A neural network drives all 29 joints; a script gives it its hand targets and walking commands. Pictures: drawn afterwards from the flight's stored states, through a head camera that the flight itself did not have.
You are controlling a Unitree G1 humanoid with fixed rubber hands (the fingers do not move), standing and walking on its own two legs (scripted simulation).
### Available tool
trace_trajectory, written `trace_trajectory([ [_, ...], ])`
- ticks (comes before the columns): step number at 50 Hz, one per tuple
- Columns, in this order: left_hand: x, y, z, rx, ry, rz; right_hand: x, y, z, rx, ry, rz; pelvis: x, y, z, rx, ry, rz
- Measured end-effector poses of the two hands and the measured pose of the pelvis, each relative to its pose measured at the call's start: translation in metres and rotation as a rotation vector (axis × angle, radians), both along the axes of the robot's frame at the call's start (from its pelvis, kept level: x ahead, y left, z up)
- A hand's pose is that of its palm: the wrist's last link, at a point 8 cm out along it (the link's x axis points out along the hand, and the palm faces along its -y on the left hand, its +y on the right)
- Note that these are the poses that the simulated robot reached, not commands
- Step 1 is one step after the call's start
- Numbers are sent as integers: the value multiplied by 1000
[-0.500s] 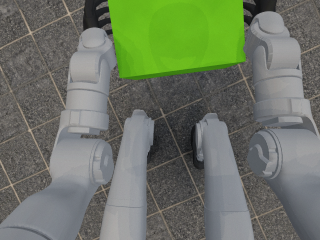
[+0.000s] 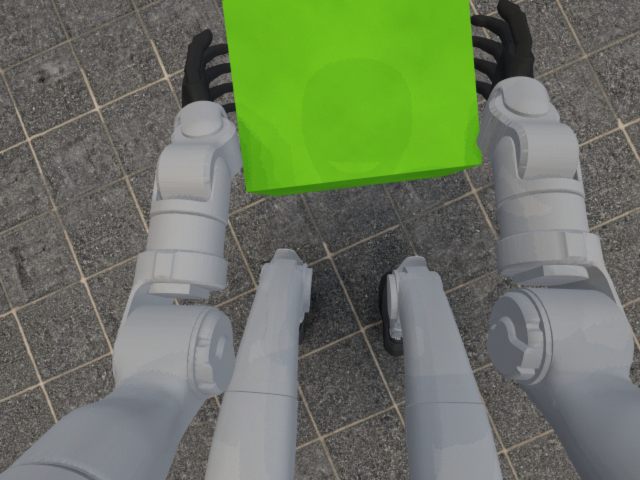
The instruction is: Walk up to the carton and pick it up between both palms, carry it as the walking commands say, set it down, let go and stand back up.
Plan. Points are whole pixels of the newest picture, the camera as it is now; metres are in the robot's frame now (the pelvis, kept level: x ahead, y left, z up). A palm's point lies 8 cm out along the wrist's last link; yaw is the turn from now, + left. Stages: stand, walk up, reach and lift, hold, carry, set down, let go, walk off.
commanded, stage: reach and lift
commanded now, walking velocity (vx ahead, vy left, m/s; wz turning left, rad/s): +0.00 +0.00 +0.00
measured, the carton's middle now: (350, 103) +0.50 +0.02 -0.12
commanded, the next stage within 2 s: none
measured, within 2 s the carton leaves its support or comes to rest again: neither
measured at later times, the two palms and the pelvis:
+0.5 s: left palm (180, 105) +0.44 +0.17 +0.02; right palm (552, 73) +0.47 -0.14 +0.03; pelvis +0.01 +0.00 +0.06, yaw +0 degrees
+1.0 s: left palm (137, 92) +0.42 +0.17 +0.09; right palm (612, 53) +0.45 -0.14 +0.10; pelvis +0.03 +0.00 +0.11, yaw +0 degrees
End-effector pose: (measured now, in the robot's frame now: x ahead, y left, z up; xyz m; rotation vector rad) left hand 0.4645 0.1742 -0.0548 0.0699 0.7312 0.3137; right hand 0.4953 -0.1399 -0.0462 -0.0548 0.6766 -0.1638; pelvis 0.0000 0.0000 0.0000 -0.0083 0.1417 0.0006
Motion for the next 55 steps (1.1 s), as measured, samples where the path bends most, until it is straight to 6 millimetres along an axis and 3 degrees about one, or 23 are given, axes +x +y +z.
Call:
trace_trajectory([
  [35,-33,-5,102,-26,-28,33,-30,-5,102,9,-21,3,15,-2,80,4,-150,4],
  [55,-48,-5,162,-22,-23,21,-50,-5,160,11,-12,-4,36,1,112,2,-171,7],
])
